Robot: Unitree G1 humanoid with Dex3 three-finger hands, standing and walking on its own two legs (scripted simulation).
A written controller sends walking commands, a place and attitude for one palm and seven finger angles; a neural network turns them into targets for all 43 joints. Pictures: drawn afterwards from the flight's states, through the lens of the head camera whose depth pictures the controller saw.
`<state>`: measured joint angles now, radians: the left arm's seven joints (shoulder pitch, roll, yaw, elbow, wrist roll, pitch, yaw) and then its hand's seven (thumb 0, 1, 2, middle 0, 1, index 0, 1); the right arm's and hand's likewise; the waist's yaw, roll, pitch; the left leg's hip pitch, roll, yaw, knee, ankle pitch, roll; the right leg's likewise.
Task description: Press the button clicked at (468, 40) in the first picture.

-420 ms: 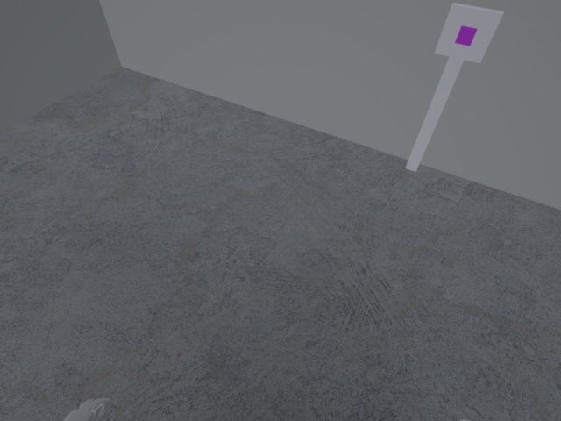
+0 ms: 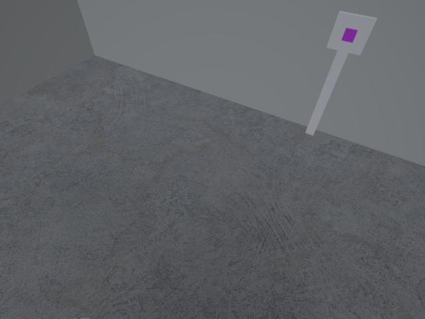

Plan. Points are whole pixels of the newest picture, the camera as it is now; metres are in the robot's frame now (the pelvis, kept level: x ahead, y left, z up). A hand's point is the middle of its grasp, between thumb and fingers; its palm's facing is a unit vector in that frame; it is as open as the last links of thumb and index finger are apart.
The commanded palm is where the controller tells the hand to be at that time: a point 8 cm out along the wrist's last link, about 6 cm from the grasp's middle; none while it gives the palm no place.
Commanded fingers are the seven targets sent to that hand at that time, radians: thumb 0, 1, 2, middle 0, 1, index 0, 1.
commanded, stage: stand and wait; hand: left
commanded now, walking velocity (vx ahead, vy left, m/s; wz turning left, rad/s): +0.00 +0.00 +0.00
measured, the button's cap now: (349, 35) +1.46 -0.63 -0.05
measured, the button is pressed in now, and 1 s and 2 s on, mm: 0 0 0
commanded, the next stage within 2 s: look at it before walking up in 0.50 s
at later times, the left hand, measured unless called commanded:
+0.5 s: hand out of the picture +0.06 +0.24 -0.15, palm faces -0.03 -0.94 -0.34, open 7.4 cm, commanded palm none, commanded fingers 0.00 0.90 0.90 -0.20 -0.30 -0.20 -0.30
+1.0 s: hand out of the picture +0.05 +0.24 -0.15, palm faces -0.04 -0.94 -0.34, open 7.4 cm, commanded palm none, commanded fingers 0.00 0.90 0.90 -0.20 -0.30 -0.20 -0.30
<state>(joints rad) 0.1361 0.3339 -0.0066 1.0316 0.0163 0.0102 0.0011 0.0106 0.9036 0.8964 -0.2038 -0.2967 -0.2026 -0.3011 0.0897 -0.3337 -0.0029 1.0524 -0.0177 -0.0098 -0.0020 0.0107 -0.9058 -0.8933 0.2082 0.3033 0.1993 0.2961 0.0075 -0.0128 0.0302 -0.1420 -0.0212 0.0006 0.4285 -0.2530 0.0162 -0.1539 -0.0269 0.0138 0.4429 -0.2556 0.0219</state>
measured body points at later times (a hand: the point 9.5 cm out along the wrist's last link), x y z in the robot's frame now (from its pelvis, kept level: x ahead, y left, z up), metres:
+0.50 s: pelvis -0.02 -0.01 +0.00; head -0.02 -0.01 +0.45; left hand +0.06 +0.29 -0.13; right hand +0.05 -0.31 -0.13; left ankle -0.01 +0.11 -0.74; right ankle -0.01 -0.13 -0.74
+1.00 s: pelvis -0.02 -0.01 +0.00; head -0.01 -0.01 +0.45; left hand +0.05 +0.29 -0.13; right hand +0.05 -0.31 -0.13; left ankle -0.01 +0.11 -0.74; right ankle -0.01 -0.13 -0.74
